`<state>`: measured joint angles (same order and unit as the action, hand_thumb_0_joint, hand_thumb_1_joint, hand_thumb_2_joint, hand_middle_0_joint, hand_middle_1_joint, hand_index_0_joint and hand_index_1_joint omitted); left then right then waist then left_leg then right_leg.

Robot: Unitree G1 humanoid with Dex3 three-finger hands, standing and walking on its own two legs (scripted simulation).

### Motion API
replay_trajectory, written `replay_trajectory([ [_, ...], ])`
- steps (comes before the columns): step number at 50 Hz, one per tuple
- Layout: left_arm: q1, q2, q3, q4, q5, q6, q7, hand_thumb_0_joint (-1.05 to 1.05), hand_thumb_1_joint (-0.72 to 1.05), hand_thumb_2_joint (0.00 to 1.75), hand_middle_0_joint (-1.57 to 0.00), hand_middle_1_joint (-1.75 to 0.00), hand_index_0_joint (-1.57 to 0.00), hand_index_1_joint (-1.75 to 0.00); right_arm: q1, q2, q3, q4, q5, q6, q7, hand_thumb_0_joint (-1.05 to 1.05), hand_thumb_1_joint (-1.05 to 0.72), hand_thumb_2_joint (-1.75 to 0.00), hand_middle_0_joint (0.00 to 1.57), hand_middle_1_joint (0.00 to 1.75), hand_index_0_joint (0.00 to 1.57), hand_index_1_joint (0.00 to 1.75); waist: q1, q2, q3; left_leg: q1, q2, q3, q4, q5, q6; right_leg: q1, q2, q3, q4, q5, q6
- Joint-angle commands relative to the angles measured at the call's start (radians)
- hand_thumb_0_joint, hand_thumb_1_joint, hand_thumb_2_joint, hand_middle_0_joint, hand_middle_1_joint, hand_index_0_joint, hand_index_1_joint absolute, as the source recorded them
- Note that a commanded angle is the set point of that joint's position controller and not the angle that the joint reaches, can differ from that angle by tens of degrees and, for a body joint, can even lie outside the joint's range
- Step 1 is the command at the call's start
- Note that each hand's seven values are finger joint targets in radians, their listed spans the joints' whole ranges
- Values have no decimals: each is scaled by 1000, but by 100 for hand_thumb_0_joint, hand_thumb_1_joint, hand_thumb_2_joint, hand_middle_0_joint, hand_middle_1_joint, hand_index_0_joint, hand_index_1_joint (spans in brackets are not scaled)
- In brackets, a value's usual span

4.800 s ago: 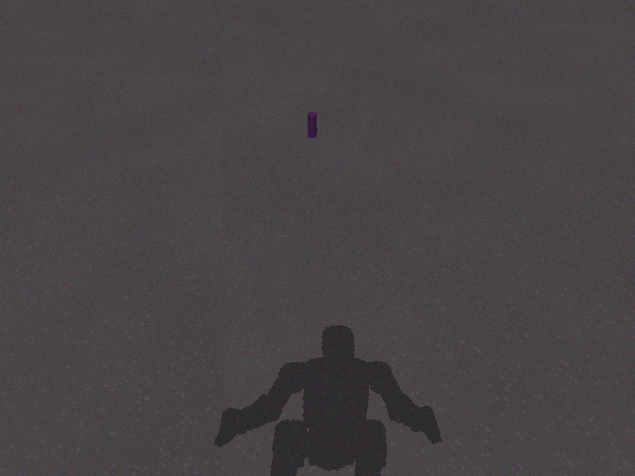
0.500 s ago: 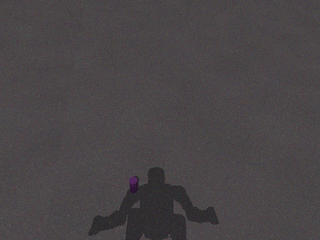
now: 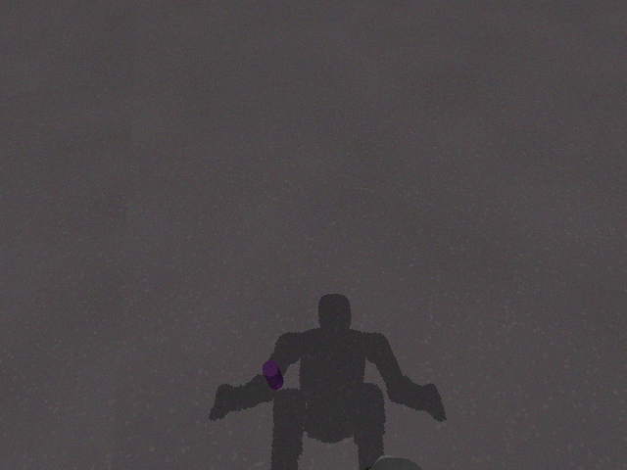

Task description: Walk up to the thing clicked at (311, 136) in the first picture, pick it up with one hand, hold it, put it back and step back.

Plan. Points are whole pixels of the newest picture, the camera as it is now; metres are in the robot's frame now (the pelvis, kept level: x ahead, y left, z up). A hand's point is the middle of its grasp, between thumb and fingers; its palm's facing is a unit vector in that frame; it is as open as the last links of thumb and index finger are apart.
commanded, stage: walk up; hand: left
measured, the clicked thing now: (273, 375) +0.45 +0.16 -0.69
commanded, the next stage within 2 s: stand in 1.70 s
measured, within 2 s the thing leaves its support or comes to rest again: neither
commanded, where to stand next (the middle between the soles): +0.10 +0.00 m, yaw +1 degrees
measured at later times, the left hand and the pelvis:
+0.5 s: hand out of the picture +0.09 +0.27 -0.15, palm faces +0.01 -0.95 -0.32, open 7.4 cm; pelvis +0.03 +0.01 +0.01, yaw +1 degrees
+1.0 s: hand out of the picture +0.14 +0.26 -0.13, palm faces +0.03 -0.94 -0.34, open 7.4 cm; pelvis +0.06 +0.00 +0.02, yaw +2 degrees
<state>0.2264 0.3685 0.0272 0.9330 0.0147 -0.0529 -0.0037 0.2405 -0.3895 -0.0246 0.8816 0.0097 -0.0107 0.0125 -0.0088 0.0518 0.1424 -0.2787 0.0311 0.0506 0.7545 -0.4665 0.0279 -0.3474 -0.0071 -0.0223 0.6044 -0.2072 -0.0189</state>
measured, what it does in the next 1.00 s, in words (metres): steps on the spot: left foot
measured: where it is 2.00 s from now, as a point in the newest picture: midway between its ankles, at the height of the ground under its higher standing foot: outside the picture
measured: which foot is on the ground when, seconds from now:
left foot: up 0.00-0.22, down 0.24-1.00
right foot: down 0.00-1.00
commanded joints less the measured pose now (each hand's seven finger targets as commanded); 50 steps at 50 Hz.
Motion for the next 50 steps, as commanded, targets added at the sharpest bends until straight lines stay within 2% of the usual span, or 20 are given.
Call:
replay_trajectory([
  [1,56,295,75,-68,-4,-8,16,0,90,90,-20,-30,-20,-30,68,-214,-58,-21,-8,-9,-19,0,-90,-90,20,30,20,30,41,-235,-154,-180,1,-92,175,-152,10,207,-320,434,-299,-60,-219],
  [3,10,271,59,-74,2,-7,19,0,90,90,-20,-30,-20,-30,58,-198,-56,6,-6,-5,-12,0,-90,-90,20,30,20,30,24,-238,-129,-165,-1,-81,143,-37,-4,160,-242,314,-303,-95,-170],
  [5,-13,267,61,-82,11,-4,15,0,90,90,-20,-30,-20,-30,80,-186,-48,24,-12,-9,-9,0,-90,-90,20,30,20,30,21,-249,-145,-121,-10,-50,75,27,-16,142,-213,264,-297,-81,-166],
  [8,-26,254,61,-83,13,6,9,0,90,90,-20,-30,-20,-30,41,-167,-41,41,-20,-26,-9,0,-90,-90,20,30,20,30,36,-243,-157,-56,-22,-24,-94,45,-25,140,-200,204,-259,-19,-164],
  [10,-81,252,58,-83,2,21,3,0,90,90,-20,-30,-20,-30,71,-154,-44,74,-28,-38,-15,0,-90,-90,20,30,20,30,1,-230,-158,61,-30,-2,-253,177,-20,61,-195,168,-204,-80,-143],
  [11,-90,229,50,-81,-6,30,0,0,90,90,-20,-30,-20,-30,82,-163,-48,93,-30,-43,-20,0,-90,-90,20,30,20,30,-7,-190,-156,136,-34,-10,-314,237,-17,-3,-186,161,-173,-112,-115],
  [12,-99,192,36,-81,-14,35,-2,0,90,90,-20,-30,-20,-30,74,-193,-56,94,-41,-48,-25,0,-90,-90,20,30,20,30,-16,-109,-144,177,24,-98,-364,267,-1,-78,-165,138,-136,-149,-68],
  [13,-90,147,25,-77,-23,39,-4,0,90,90,-20,-30,-20,-30,28,-238,-63,81,-48,-54,-29,0,-90,-90,20,30,20,30,6,23,-129,142,154,-304,-458,145,36,-119,-88,87,-60,-211,-28],
  [14,-74,154,23,-52,-26,46,-4,0,90,90,-20,-30,-20,-30,-67,-275,-63,55,-37,-58,-28,0,-90,-90,20,30,20,30,31,74,-90,17,262,-438,-559,-92,94,-65,-29,30,-10,-204,0],
  [15,-77,206,44,-15,-18,48,-3,0,90,90,-20,-30,-20,-30,-120,-293,-62,54,-30,-52,-23,0,-90,-90,20,30,20,30,35,75,-23,-171,274,-406,-567,-206,133,76,-46,49,50,-216,-1],
  [16,-56,205,44,-3,-14,43,-7,0,90,90,-20,-30,-20,-30,-157,-258,-49,53,-31,-48,-20,0,-90,-90,20,30,20,30,62,61,-2,-208,225,-324,-539,-196,109,132,-50,52,0,-198,-9],
  [18,-58,194,41,26,-13,31,-10,0,90,90,-20,-30,-20,-30,-145,-206,-30,67,-29,-48,-17,0,-90,-90,20,30,20,30,59,71,-20,-132,134,-216,-484,-25,39,156,-55,66,-142,-74,-14],
  [19,-67,201,40,31,-12,25,-10,0,90,90,-20,-30,-20,-30,-125,-201,-26,74,-27,-52,-15,0,-90,-90,20,30,20,30,48,83,-55,-85,118,-197,-449,88,25,169,-63,83,-169,-7,-17],
  [20,-75,200,38,43,-13,23,-8,0,90,90,-20,-30,-20,-30,-122,-201,-25,85,-24,-54,-14,0,-90,-90,20,30,20,30,43,82,-101,-50,112,-184,-430,141,18,193,-67,84,-180,11,-17],
  [23,-104,204,26,66,-11,25,-8,0,90,90,-20,-30,-20,-30,-131,-202,-22,98,-19,-44,-15,0,-90,-90,20,30,20,30,29,67,-124,-17,103,-173,-454,41,19,181,-81,97,-211,-73,-16],
  [24,-109,206,25,72,-10,26,-9,0,90,90,-20,-30,-20,-30,-138,-205,-22,104,-19,-42,-16,0,-90,-90,20,30,20,30,30,46,-122,3,103,-170,-449,55,19,175,-83,98,-221,-70,-16],
  [26,-118,205,22,92,-12,23,-10,0,90,90,-20,-30,-20,-30,-138,-206,-20,116,-17,-44,-19,0,-90,-90,20,30,20,30,26,11,-129,34,99,-163,-425,160,15,180,-96,107,-240,-1,-17],
  [29,-131,212,21,111,-14,13,-5,0,90,90,-20,-30,-20,-30,-121,-194,-19,132,-9,-46,-23,0,-90,-90,20,30,20,30,8,-63,-175,116,88,-128,-376,376,9,202,-125,122,-253,186,-25],
  [31,-138,206,19,119,-18,12,-4,0,90,90,-20,-30,-20,-30,-124,-196,-19,143,-8,-44,-25,0,-90,-90,20,30,20,30,7,-68,-188,141,91,-123,-380,421,8,214,-129,112,-251,235,-22],
  [50,-194,186,25,148,-9,21,4,0,90,90,-20,-30,-20,-30,-194,-179,-15,186,-19,-32,-23,0,-90,-90,20,30,20,30,15,-55,-170,151,93,-114,-452,399,-2,246,-123,96,-309,167,-4],
])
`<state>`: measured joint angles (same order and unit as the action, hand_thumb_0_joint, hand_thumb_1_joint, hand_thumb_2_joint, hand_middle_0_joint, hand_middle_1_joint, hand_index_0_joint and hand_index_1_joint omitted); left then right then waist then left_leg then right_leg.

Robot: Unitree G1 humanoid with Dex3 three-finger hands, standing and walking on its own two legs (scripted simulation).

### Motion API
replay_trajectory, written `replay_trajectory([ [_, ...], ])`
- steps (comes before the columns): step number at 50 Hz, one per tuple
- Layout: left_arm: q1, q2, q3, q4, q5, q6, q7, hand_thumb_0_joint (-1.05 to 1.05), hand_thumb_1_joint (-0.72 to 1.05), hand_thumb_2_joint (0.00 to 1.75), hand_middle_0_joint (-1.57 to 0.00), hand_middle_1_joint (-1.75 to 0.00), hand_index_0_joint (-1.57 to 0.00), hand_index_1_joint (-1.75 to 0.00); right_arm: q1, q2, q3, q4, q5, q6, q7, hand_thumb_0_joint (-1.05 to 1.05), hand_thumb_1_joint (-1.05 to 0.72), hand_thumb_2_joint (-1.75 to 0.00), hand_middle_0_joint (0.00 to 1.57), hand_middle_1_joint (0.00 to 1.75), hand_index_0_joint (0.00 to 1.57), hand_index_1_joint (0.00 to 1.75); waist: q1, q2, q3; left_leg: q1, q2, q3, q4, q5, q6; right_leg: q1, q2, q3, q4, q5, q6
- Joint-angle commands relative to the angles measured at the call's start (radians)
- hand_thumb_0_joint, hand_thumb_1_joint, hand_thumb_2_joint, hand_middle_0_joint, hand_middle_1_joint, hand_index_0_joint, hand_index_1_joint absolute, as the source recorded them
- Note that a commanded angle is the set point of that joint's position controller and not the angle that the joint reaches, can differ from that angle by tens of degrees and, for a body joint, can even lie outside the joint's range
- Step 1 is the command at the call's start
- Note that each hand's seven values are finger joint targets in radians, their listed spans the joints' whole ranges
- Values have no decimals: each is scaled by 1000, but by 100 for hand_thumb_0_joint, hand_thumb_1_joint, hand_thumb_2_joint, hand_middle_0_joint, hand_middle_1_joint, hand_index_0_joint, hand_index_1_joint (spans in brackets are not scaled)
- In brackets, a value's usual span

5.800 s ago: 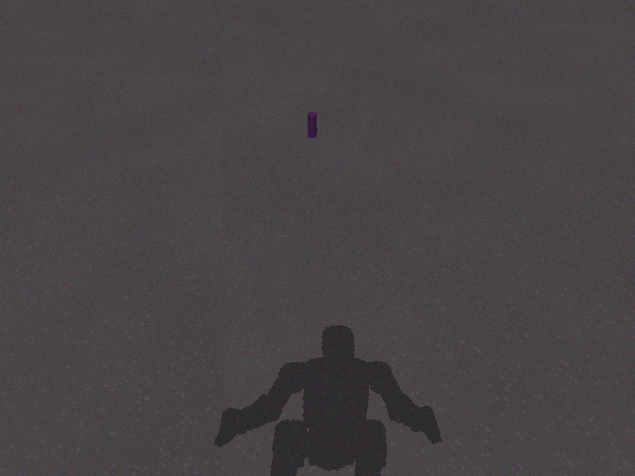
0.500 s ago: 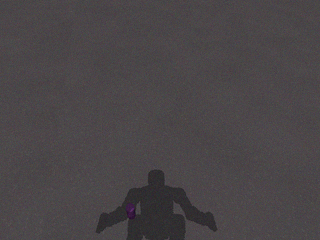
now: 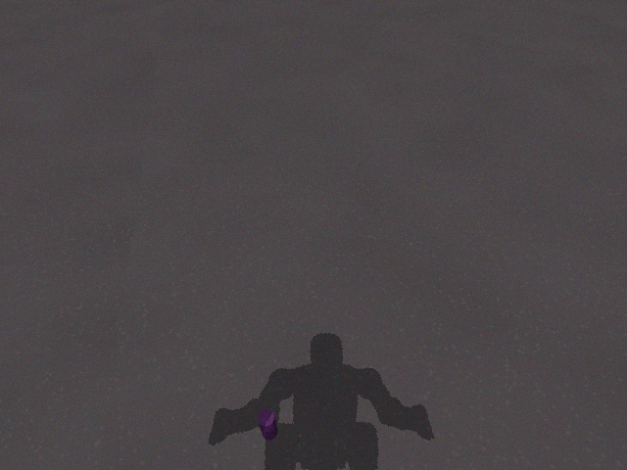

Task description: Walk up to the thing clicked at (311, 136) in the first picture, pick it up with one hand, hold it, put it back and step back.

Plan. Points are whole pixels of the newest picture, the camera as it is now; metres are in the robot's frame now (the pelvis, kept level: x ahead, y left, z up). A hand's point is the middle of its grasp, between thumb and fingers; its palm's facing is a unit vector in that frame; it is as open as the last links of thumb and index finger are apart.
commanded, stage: walk up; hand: left
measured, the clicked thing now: (268, 424) +0.40 +0.14 -0.71
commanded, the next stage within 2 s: stand in 0.70 s
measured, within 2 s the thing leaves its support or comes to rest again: neither
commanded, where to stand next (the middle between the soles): +0.05 +0.00 m, yaw -1 degrees
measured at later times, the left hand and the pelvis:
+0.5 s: hand out of the picture +0.09 +0.25 -0.15, palm faces -0.02 -0.94 -0.33, open 7.4 cm; pelvis +0.00 +0.01 +0.00, yaw -1 degrees
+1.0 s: hand out of the picture +0.09 +0.26 -0.15, palm faces -0.02 -0.94 -0.35, open 7.4 cm; pelvis +0.01 +0.01 +0.00, yaw +0 degrees
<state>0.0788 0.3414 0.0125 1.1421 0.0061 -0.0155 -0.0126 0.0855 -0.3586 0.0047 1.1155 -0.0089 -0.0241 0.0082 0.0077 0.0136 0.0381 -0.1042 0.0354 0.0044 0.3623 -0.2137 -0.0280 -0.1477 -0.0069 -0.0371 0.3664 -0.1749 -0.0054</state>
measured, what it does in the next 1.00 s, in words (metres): stands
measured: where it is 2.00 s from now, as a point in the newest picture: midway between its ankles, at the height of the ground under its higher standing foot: outside the picture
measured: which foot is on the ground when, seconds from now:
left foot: down 0.00-1.00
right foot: down 0.00-1.00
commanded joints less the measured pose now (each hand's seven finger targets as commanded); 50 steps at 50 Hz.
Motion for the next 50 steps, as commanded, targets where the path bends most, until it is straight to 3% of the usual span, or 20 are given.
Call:
replay_trajectory([
  [1,-47,215,41,-61,2,-16,13,0,90,90,-20,-30,-20,-30,-39,-209,-45,-46,-1,-19,-19,0,-90,-90,20,30,20,30,-3,-19,-73,-18,92,-65,-63,151,53,49,-123,109,-69,134,-20],
  [10,-59,212,44,-67,4,-10,9,0,90,90,-20,-30,-20,-30,-24,-207,-42,-40,-4,-21,-21,0,-90,-90,20,30,20,30,-6,-8,-62,-44,84,-66,-81,96,51,60,-117,114,-78,87,-19],
  [19,-47,203,45,-69,2,-9,11,0,90,90,-20,-30,-20,-30,-9,-212,-44,-41,-4,-19,-22,0,-90,-90,20,30,20,30,-5,-15,-76,-19,87,-64,-72,134,53,63,-112,111,-74,121,-18],
  [26,-43,204,46,-65,1,-7,11,0,90,90,-20,-30,-20,-30,-7,-208,-46,-40,-4,-18,-22,0,-90,-90,20,30,20,30,-5,-16,-43,-26,82,-68,-82,108,53,42,-106,115,-78,81,-16],
  [34,-38,204,45,-69,3,-8,12,0,90,90,-20,-30,-20,-30,-7,-206,-45,-47,-3,-19,-22,0,-90,-90,20,30,20,30,-6,-17,-61,-14,88,-66,-85,153,51,64,-110,110,-68,144,-13],
  [37,-51,214,37,-64,-4,-16,19,0,90,90,-20,-30,-20,-30,-26,-202,-43,-43,-1,-11,-22,0,-90,-90,20,30,20,30,-11,-2,-70,-2,106,-72,-89,227,40,69,-131,113,-74,225,-13],
  [41,-42,210,32,-56,-2,-16,20,0,90,90,-20,-30,-20,-30,-29,-205,-41,-38,-1,-7,-20,0,-90,-90,20,30,20,30,-9,3,-67,-3,102,-72,-108,171,39,68,-129,110,-87,168,-8],
  [50,-40,219,26,-54,-2,-18,21,0,90,90,-20,-30,-20,-30,-35,-206,-40,-33,0,-7,-16,0,-90,-90,20,30,20,30,-9,-15,-77,21,105,-71,-110,193,41,59,-133,106,-89,182,-10],
])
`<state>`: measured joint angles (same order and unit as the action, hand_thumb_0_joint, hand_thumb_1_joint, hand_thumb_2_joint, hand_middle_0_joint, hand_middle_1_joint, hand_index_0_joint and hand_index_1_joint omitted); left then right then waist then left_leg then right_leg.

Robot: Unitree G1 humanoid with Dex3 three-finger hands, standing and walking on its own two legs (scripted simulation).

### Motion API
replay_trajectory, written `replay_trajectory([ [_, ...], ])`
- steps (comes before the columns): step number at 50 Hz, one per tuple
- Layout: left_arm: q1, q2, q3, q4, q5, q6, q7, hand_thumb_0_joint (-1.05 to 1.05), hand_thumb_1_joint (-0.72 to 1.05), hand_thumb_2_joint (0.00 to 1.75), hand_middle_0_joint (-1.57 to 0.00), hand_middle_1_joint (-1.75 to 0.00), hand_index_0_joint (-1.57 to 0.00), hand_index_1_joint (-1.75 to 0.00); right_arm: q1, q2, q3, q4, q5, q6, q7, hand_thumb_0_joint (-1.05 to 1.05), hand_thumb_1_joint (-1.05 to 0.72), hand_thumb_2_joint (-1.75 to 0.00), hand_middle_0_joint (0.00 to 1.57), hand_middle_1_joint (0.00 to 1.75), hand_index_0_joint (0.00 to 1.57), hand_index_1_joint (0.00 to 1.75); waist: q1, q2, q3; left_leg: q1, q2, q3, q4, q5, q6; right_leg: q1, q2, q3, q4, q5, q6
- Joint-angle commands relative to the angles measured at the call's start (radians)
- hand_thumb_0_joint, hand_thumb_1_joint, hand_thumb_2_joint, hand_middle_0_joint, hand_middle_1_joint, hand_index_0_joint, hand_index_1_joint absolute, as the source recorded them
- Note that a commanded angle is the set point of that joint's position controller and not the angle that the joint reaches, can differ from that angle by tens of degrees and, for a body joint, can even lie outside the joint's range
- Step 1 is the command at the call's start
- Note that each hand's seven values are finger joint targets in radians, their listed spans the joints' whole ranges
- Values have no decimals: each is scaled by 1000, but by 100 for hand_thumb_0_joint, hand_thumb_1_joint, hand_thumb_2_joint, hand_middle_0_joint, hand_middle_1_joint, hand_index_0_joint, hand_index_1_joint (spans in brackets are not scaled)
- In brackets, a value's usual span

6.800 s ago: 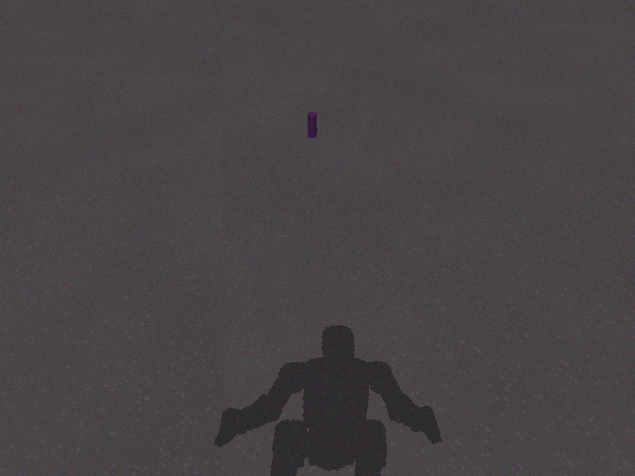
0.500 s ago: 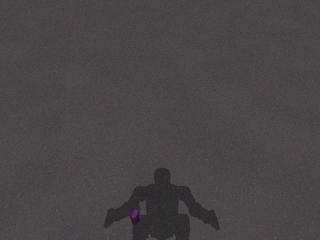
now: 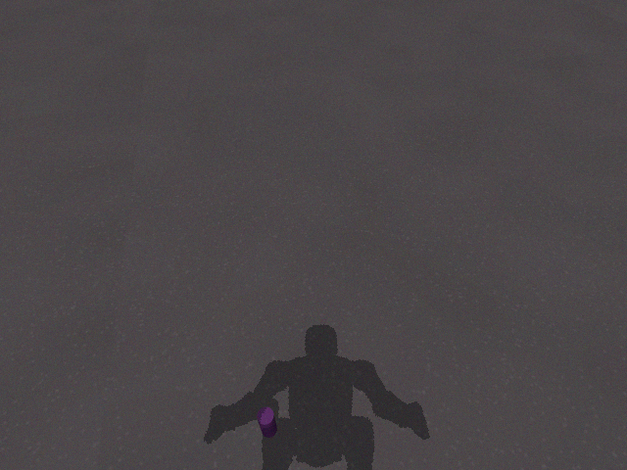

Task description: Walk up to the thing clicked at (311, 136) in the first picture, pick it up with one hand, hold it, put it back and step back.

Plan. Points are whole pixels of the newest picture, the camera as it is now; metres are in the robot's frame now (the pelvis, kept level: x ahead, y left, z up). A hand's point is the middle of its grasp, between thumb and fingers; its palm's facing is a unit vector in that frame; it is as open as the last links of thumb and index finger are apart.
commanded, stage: stand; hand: left
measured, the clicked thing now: (267, 422) +0.39 +0.13 -0.72
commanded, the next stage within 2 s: go down in 1.90 s
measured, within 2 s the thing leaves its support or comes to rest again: neither
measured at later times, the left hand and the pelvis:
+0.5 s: hand out of the picture +0.07 +0.25 -0.15, palm faces -0.01 -0.94 -0.35, open 7.4 cm; pelvis +0.00 -0.01 +0.00, yaw +0 degrees
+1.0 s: hand out of the picture +0.07 +0.25 -0.15, palm faces -0.01 -0.94 -0.35, open 7.4 cm; pelvis +0.00 -0.01 +0.00, yaw +1 degrees
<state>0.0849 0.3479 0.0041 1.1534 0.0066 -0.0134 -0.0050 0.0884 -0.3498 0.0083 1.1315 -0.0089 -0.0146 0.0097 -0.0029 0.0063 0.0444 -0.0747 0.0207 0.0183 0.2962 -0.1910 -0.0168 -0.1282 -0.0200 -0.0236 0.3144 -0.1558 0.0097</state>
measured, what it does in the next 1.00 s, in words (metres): stands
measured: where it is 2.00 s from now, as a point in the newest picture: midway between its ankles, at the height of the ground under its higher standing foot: outside the picture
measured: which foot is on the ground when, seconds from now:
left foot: down 0.00-1.00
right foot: down 0.00-1.00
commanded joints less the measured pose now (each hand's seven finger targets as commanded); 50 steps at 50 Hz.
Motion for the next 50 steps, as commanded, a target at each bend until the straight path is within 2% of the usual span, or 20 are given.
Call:
replay_trajectory([
  [1,-42,210,34,-65,-2,-20,14,0,90,90,-20,-30,-20,-30,-38,-216,-43,-49,-1,-17,-17,0,-90,-90,20,30,20,30,1,-3,-89,-7,122,-88,-43,177,29,47,-119,92,-36,169,-25],
  [8,-31,213,31,-61,0,-22,16,0,90,90,-20,-30,-20,-30,-38,-213,-43,-48,1,-14,-15,0,-90,-90,20,30,20,30,2,-11,-74,-14,118,-89,-44,140,30,38,-120,89,-48,140,-22],
  [11,-36,216,34,-63,-3,-21,16,0,90,90,-20,-30,-20,-30,-35,-214,-42,-47,-1,-15,-16,0,-90,-90,20,30,20,30,2,-1,-78,-16,117,-87,-44,154,30,42,-123,92,-42,155,-25],
  [13,-33,217,33,-63,-2,-19,16,0,90,90,-20,-30,-20,-30,-34,-214,-43,-45,-1,-13,-15,0,-90,-90,20,30,20,30,3,-2,-76,-27,115,-90,-54,119,26,38,-118,88,-47,105,-26],
  [20,-30,214,33,-62,-2,-21,14,0,90,90,-20,-30,-20,-30,-18,-213,-40,-44,-1,-16,-17,0,-90,-90,20,30,20,30,0,9,-81,-29,114,-89,-45,147,29,56,-126,94,-41,162,-28],
  [22,-24,215,33,-63,-1,-22,14,0,90,90,-20,-30,-20,-30,-32,-217,-43,-51,2,-16,-17,0,-90,-90,20,30,20,30,6,2,-87,-8,120,-93,-38,182,30,50,-121,87,-35,182,-28],
  [25,-20,215,33,-59,0,-21,15,0,90,90,-20,-30,-20,-30,-25,-211,-41,-49,2,-14,-16,0,-90,-90,20,30,20,30,4,-7,-70,-12,117,-92,-42,138,29,34,-119,88,-48,135,-26],
  [29,-26,217,36,-66,0,-19,15,0,90,90,-20,-30,-20,-30,-20,-215,-41,-50,-1,-14,-18,0,-90,-90,20,30,20,30,3,4,-69,-18,117,-88,-41,124,30,37,-121,95,-49,137,-29],
  [34,-22,218,36,-63,0,-18,14,0,90,90,-20,-30,-20,-30,-14,-213,-42,-50,-1,-12,-16,0,-90,-90,20,30,20,30,3,-5,-54,-34,114,-92,-49,94,28,28,-113,90,-54,82,-28],
  [39,-24,223,37,-67,0,-21,13,0,90,90,-20,-30,-20,-30,-6,-209,-40,-53,-2,-14,-16,0,-90,-90,20,30,20,30,0,-4,-68,-27,116,-90,-43,113,31,42,-121,95,-46,131,-32],
  [41,-21,222,37,-66,0,-21,14,0,90,90,-20,-30,-20,-30,-2,-210,-41,-54,-1,-13,-16,0,-90,-90,20,30,20,30,0,-7,-52,-36,114,-92,-48,90,31,29,-116,94,-54,96,-29],
  [44,-19,220,36,-66,0,-22,14,0,90,90,-20,-30,-20,-30,-5,-214,-41,-56,0,-12,-16,0,-90,-90,20,30,20,30,2,-11,-59,-29,117,-93,-40,107,34,33,-119,95,-53,117,-29],
  [50,-13,218,36,-68,1,-20,14,0,90,90,-20,-30,-20,-30,-5,-213,-42,-56,-2,-11,-16,0,-90,-90,20,30,20,30,5,-3,-53,-38,115,-91,-41,79,31,29,-117,98,-61,85,-30],
])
